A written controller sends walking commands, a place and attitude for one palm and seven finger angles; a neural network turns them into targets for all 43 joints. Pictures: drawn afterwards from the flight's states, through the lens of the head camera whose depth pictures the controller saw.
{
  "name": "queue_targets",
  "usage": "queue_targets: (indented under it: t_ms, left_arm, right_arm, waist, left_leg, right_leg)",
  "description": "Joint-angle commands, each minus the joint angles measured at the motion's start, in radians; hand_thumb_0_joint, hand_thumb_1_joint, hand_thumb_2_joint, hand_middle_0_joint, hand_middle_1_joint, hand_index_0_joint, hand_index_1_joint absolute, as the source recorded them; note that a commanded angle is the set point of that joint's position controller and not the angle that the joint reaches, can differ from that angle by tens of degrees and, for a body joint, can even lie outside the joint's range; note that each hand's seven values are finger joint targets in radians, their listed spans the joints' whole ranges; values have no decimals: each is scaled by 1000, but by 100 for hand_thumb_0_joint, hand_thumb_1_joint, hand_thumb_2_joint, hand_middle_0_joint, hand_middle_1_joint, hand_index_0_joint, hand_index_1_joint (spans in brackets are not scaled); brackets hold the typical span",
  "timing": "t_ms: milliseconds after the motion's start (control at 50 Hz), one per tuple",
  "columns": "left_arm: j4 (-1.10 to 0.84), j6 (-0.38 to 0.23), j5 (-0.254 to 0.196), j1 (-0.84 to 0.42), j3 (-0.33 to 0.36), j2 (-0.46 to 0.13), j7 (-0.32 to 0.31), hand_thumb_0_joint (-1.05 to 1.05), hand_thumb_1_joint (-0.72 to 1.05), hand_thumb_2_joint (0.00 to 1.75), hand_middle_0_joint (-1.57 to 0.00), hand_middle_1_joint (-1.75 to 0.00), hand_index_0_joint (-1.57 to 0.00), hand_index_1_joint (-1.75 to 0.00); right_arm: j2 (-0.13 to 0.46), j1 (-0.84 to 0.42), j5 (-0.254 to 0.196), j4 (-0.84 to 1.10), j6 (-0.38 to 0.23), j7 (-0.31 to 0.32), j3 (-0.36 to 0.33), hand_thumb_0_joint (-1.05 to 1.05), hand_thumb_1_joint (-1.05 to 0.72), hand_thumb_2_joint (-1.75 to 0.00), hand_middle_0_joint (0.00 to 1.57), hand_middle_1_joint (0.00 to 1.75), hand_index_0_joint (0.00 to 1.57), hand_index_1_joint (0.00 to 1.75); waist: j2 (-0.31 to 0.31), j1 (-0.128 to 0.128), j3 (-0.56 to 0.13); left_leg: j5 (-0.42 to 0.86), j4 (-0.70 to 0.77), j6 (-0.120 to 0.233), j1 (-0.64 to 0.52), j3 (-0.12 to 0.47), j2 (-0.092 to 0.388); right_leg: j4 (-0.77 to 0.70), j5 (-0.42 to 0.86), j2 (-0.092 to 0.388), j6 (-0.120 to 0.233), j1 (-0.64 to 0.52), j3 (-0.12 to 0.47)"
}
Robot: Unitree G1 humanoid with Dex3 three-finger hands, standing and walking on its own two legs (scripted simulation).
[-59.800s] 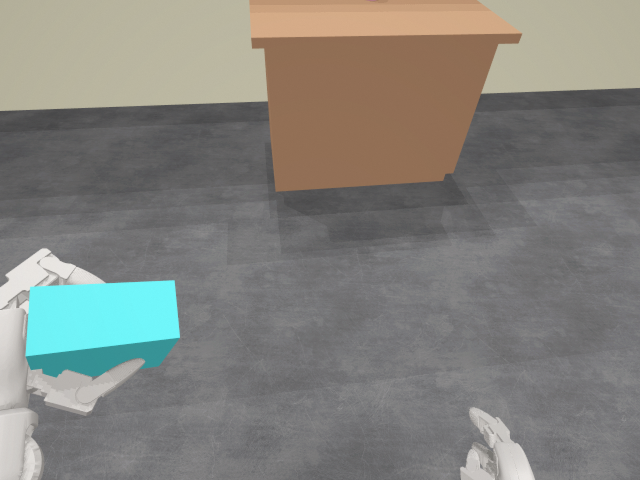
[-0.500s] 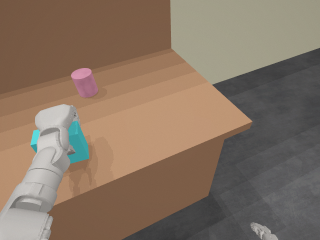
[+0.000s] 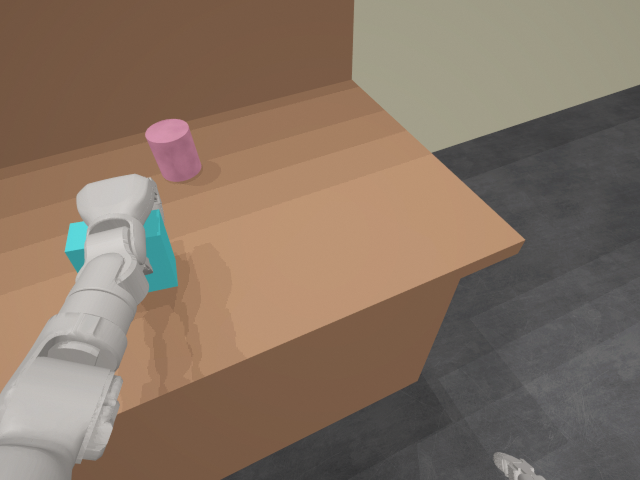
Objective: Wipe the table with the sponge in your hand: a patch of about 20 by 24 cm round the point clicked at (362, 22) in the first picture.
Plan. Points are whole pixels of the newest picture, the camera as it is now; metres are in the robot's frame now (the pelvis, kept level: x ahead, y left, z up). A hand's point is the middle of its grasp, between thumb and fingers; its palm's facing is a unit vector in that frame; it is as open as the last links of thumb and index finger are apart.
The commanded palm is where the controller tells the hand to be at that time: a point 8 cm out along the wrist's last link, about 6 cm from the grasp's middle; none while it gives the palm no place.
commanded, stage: wipe forward along the middle lane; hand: left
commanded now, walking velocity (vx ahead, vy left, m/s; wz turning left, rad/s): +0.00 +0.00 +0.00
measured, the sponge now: (130, 264) +0.40 +0.30 +0.04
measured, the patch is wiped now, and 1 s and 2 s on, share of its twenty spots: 0.95 0.95 0.95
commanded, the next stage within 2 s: slide back across to the first lane in 0.10 s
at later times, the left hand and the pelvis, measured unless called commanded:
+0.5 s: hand (118, 219) +0.44 +0.31 +0.09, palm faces -0.06 +0.00 -1.00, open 9.8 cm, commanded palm +0.41 +0.30 +0.14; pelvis +0.02 +0.02 +0.00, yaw -1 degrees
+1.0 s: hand (85, 228) +0.42 +0.35 +0.09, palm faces -0.10 -0.03 -0.99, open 9.8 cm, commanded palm +0.39 +0.34 +0.14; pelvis +0.04 +0.02 +0.01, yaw +0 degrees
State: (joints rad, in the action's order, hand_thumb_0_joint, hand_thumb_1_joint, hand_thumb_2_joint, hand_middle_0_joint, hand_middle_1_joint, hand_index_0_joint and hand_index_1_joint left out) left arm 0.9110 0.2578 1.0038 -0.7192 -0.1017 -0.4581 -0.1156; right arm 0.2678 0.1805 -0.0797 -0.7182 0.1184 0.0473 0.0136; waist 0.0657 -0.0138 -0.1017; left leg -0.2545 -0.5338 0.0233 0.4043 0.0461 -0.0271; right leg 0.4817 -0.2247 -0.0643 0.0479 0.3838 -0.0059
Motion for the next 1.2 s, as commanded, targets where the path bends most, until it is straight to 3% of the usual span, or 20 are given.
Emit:
queue_targets:
  t_ms: [0,160,280,320,380,440,480,500,560,580,620,660,720,780,900,940,980,1020,1080,1180]
  left_arm:
    - [-72,12,30,-407,45,-235,-40,0,10,130,-120,-160,-120,-160]
    - [-39,9,47,-423,18,-191,-44,0,10,130,-120,-160,-120,-160]
    - [-106,5,26,-347,123,-305,-46,0,10,130,-120,-160,-120,-160]
    - [-103,12,38,-366,121,-330,-47,0,10,130,-120,-160,-120,-160]
    - [-171,14,66,-385,151,-385,-40,0,10,130,-120,-160,-120,-160]
    - [-201,27,70,-324,108,-330,-28,0,10,130,-120,-160,-120,-160]
    - [-245,28,37,-283,117,-314,-12,0,10,130,-120,-160,-120,-160]
    - [-262,28,18,-282,94,-295,-4,0,10,130,-120,-160,-120,-160]
    - [-266,22,-4,-311,96,-310,13,0,10,130,-120,-160,-120,-160]
    - [-275,14,-1,-325,129,-346,19,0,10,130,-120,-160,-120,-160]
    - [-249,16,34,-347,145,-406,25,0,10,130,-120,-160,-120,-160]
    - [-237,10,60,-366,122,-392,36,0,10,130,-120,-160,-120,-160]
    - [-282,-18,61,-313,121,-379,54,0,10,130,-120,-160,-120,-160]
    - [-330,-46,20,-275,151,-384,72,0,10,130,-120,-160,-120,-160]
    - [-348,-63,23,-198,213,-449,75,0,10,130,-120,-160,-120,-160]
    - [-371,-62,29,-163,200,-428,75,0,10,130,-120,-160,-120,-160]
    - [-416,-64,15,-135,155,-352,83,0,10,130,-120,-160,-120,-160]
    - [-434,-59,5,-37,199,-386,80,0,10,130,-120,-160,-120,-160]
    - [-532,-52,-33,49,178,-323,83,0,10,130,-120,-160,-120,-160]
    - [-612,-3,-42,110,168,-298,73,0,10,130,-120,-160,-120,-160]
  right_arm:
    - [143,-32,1,103,-38,8,-46,0,-90,-90,20,30,20,30]
    - [143,7,12,89,-31,-5,-53,0,-90,-90,20,30,20,30]
    - [148,-19,9,113,-19,-7,-51,0,-90,-90,20,30,20,30]
    - [154,-14,7,107,-16,-6,-51,0,-90,-90,20,30,20,30]
    - [153,-33,5,117,-19,-8,-49,0,-90,-90,20,30,20,30]
    - [149,-31,5,129,-20,-15,-55,0,-90,-90,20,30,20,30]
    - [145,-57,-1,145,-24,-15,-56,0,-90,-90,20,30,20,30]
    - [149,-51,-2,145,-23,-11,-58,0,-90,-90,20,30,20,30]
    - [152,-55,-6,142,-25,0,-51,0,-90,-90,20,30,20,30]
    - [153,-65,-7,142,-29,4,-48,0,-90,-90,20,30,20,30]
    - [161,-49,-2,125,-21,8,-44,0,-90,-90,20,30,20,30]
    - [157,-47,-2,122,-20,8,-43,0,-90,-90,20,30,20,30]
    - [156,-42,3,134,-18,4,-49,0,-90,-90,20,30,20,30]
    - [153,-50,5,151,-18,6,-50,0,-90,-90,20,30,20,30]
    - [166,-46,8,144,-6,6,-51,0,-90,-90,20,30,20,30]
    - [161,-52,8,150,-4,0,-52,0,-90,-90,20,30,20,30]
    - [155,-65,6,161,-9,-5,-54,0,-90,-90,20,30,20,30]
    - [164,-59,8,162,-7,-12,-62,0,-90,-90,20,30,20,30]
    - [156,-96,8,186,-12,-18,-60,0,-90,-90,20,30,20,30]
    - [156,-133,4,193,-12,-23,-57,0,-90,-90,20,30,20,30]
  waist:
    - [-65,-26,-247]
    - [-50,-35,-274]
    - [-61,16,-318]
    - [-68,0,-273]
    - [1,20,-282]
    - [9,22,-302]
    - [13,34,-314]
    - [3,22,-317]
    - [-51,-1,-257]
    - [-41,7,-258]
    - [-29,0,-242]
    - [-6,-4,-224]
    - [51,14,-299]
    - [16,20,-330]
    - [-14,30,-311]
    - [0,33,-304]
    - [9,32,-308]
    - [-4,44,-324]
    - [-9,55,-336]
    - [-14,58,-262]
  left_leg:
    - [137,56,31,-96,-5,1]
    - [225,33,26,-118,-3,6]
    - [285,50,28,-106,-3,2]
    - [253,56,34,-101,-7,1]
    - [296,70,31,-131,6,2]
    - [337,63,29,-171,5,5]
    - [359,69,27,-193,12,9]
    - [350,65,30,-211,11,9]
    - [288,79,40,-190,10,5]
    - [304,85,39,-190,13,7]
    - [288,85,39,-189,12,1]
    - [298,82,37,-196,12,0]
    - [407,62,26,-249,13,2]
    - [466,53,29,-257,16,5]
    - [515,50,37,-239,3,0]
    - [529,48,35,-240,2,-1]
    - [582,46,33,-261,10,5]
    - [613,32,32,-278,11,9]
    - [651,34,34,-283,11,10]
    - [587,55,30,-271,19,12]
  right_leg:
    - [-63,126,21,9,-95,22]
    - [-44,221,17,15,-83,11]
    - [-45,301,21,20,-191,21]
    - [-55,266,20,15,-178,18]
    - [-53,258,18,29,-182,14]
    - [-53,271,14,31,-188,5]
    - [-59,273,13,33,-197,2]
    - [-64,272,12,27,-198,3]
    - [-87,250,16,19,-192,5]
    - [-83,254,18,23,-196,5]
    - [-86,241,17,25,-192,5]
    - [-86,240,18,30,-171,4]
    - [-70,313,17,39,-196,4]
    - [-70,390,20,36,-238,10]
    - [-64,480,26,30,-278,13]
    - [-64,483,26,30,-272,11]
    - [-65,492,25,31,-261,11]
    - [-63,518,24,28,-276,12]
    - [-60,561,30,24,-301,12]
    - [-71,477,24,27,-270,5]
